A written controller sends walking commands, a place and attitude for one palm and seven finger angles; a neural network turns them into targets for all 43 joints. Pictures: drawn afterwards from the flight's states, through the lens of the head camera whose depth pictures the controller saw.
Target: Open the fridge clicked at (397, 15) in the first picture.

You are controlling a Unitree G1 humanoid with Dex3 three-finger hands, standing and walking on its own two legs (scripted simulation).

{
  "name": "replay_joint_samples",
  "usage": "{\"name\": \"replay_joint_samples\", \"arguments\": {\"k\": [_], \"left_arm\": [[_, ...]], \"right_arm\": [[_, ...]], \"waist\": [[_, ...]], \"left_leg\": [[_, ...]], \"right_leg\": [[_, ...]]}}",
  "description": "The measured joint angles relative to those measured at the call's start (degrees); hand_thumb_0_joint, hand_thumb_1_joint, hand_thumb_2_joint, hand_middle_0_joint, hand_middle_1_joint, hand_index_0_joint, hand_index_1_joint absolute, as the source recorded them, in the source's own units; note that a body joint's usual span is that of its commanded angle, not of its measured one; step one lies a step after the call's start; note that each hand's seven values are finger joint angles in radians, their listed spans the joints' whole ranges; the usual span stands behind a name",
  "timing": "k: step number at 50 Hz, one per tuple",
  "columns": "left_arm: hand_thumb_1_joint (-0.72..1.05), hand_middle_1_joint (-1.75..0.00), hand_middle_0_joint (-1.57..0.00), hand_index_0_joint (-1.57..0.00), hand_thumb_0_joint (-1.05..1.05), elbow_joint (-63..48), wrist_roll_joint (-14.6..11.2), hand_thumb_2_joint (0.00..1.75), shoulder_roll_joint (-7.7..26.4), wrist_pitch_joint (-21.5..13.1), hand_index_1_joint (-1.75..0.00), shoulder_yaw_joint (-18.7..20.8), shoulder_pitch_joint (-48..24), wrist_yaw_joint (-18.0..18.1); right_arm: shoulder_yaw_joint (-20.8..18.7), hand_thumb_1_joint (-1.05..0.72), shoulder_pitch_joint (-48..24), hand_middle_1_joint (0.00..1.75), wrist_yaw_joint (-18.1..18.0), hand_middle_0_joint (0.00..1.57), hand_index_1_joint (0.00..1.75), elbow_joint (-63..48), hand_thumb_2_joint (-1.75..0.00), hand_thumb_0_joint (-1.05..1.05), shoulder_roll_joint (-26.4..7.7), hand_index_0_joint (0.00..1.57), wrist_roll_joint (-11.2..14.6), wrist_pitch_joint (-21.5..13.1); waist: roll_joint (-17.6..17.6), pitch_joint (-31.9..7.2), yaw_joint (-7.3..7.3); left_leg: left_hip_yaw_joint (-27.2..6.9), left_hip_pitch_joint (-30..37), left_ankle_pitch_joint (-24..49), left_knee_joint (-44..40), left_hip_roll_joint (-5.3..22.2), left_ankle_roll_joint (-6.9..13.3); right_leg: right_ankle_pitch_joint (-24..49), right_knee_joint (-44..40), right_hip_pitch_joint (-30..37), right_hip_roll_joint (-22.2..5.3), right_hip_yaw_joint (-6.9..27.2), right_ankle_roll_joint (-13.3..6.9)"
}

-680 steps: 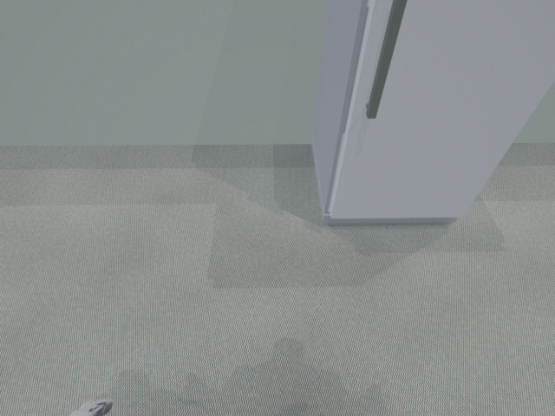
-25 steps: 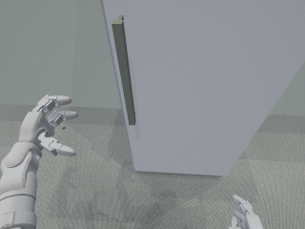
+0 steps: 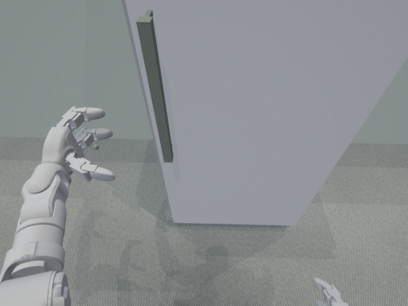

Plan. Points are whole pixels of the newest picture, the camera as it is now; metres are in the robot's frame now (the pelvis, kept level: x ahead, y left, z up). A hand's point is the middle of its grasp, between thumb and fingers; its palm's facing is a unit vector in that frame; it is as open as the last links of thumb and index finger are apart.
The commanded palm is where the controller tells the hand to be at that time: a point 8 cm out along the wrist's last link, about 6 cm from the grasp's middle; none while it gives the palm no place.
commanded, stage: move the hooked fingers beside the handle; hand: left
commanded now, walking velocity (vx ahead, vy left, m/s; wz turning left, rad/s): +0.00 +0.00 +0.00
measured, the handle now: (161, 101) +0.55 +0.13 +0.10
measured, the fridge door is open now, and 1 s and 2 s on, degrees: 0 0 0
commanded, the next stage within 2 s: feel for the door with the fingertips in 1.48 s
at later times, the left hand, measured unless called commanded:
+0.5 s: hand (120, 121) +0.46 +0.20 +0.12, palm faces +0.00 -1.00 +0.00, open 14.0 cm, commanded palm +0.44 +0.25 +0.11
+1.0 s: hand (127, 117) +0.49 +0.20 +0.10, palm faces +0.02 -1.00 +0.00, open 14.0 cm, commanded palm +0.46 +0.24 +0.11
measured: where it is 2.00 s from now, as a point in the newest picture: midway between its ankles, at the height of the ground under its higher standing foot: outside the picture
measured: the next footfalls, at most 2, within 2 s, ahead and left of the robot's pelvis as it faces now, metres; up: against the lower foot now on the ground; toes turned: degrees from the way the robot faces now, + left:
none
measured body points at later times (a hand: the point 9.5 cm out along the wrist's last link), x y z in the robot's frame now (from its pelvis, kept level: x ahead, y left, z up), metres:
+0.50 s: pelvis +0.00 +0.01 -0.01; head +0.05 +0.01 +0.44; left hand +0.45 +0.25 +0.12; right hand +0.05 -0.25 -0.12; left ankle +0.00 +0.09 -0.73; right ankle +0.02 -0.08 -0.73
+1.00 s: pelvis +0.01 +0.01 -0.01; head +0.08 +0.01 +0.43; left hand +0.48 +0.25 +0.10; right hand +0.02 -0.25 -0.13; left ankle +0.00 +0.09 -0.73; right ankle +0.02 -0.08 -0.73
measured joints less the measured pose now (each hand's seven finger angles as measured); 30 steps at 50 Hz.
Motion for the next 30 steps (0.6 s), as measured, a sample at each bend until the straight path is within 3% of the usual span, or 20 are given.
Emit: {"name": "replay_joint_samples", "arguments": {"k": [13,30], "left_arm": [[-0.5,-1.2,-0.3,-0.3,-0.01,9.2,2.3,0.3,0.0,-3.1,-1.2,-1.6,-9.0,2.8],[-0.5,-1.2,-0.3,-0.3,-0.01,22.9,5.2,0.3,1.3,-7.7,-1.2,-0.4,-20.6,5.8]], "right_arm": [[-0.6,-0.9,2.4,0.3,1.0,0.21,0.3,0.7,-0.9,0.01,-0.3,0.2,-0.4,2.4],[-0.9,-0.9,5.3,0.3,2.7,0.21,0.3,1.8,-0.9,0.01,-0.2,0.2,-1.6,5.3]], "waist": [[-0.3,-0.1,-1.53],[-0.3,-1.3,-4.13]], "left_leg": [[0.2,-3.3,-0.5,1.7,-0.1,0.4],[0.8,-8.6,-1.8,4.5,0.1,0.8]], "right_leg": [[-0.3,1.4,-3.2,-0.2,0.1,0.3],[-1.1,3.9,-8.5,-0.2,0.7,0.7]]}}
